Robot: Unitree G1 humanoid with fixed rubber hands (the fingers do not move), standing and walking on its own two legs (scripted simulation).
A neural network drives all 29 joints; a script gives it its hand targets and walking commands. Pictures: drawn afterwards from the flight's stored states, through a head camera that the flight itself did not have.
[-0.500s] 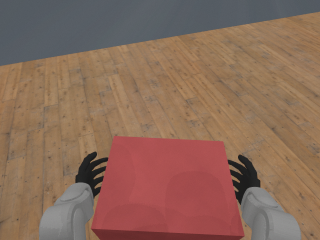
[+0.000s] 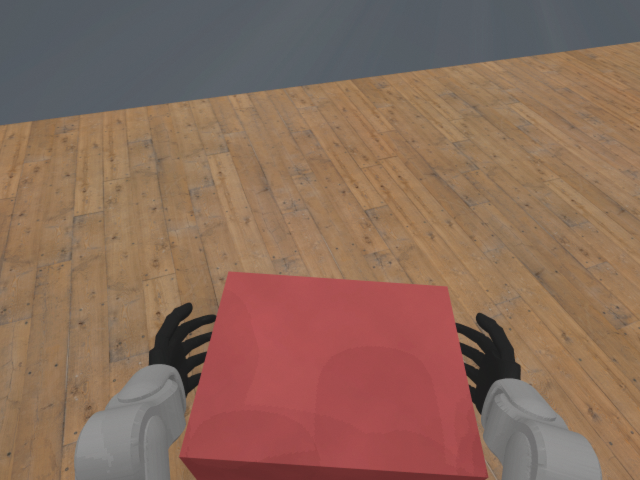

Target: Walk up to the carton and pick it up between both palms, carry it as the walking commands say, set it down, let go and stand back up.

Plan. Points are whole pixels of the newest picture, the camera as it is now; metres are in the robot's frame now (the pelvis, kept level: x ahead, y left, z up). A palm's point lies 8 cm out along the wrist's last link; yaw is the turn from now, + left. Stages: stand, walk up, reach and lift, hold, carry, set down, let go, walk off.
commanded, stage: carry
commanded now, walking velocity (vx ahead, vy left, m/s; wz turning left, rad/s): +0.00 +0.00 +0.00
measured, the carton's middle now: (328, 401) +0.23 +0.00 +0.00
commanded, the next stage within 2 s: hold in 1.06 s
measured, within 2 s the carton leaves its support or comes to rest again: neither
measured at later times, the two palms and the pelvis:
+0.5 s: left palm (181, 363) +0.23 +0.16 +0.08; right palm (501, 375) +0.24 -0.18 +0.08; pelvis +0.01 -0.01 +0.00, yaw +0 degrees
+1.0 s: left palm (191, 358) +0.24 +0.16 +0.08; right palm (508, 372) +0.24 -0.19 +0.08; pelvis +0.02 -0.02 +0.00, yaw +0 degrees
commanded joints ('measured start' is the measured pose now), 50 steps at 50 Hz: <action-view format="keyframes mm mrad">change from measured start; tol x8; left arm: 1 -519 -722 -809 -217 -304 -28 -117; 50 -474 -712 -787 -188 -291 -14 -107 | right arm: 1 -515 761 826 -190 325 -10 91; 15 -422 720 784 -133 290 16 76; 50 -475 742 804 -183 315 2 85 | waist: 1 5 35 -259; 41 -4 -12 -198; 50 -1 6 -284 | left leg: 1 166 116 -127 -77 166 44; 7 193 94 -89 -31 208 44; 12 162 80 -72 -31 58 36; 14 200 93 -81 -38 204 38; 21 211 91 -70 -37 209 35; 32 148 73 -41 1 19 30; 36 180 77 -41 -2 156 33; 42 178 70 -51 -9 79 37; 50 193 78 -39 11 200 37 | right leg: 1 92 -118 118 -86 116 -34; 9 147 -135 128 -87 248 -43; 12 73 -136 152 -120 144 -46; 25 107 -128 132 -112 233 -42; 29 104 -132 131 -114 152 -50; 35 134 -125 132 -88 287 -57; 39 109 -117 126 -97 148 -52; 44 136 -127 127 -88 294 -56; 50 141 -110 107 -51 292 -57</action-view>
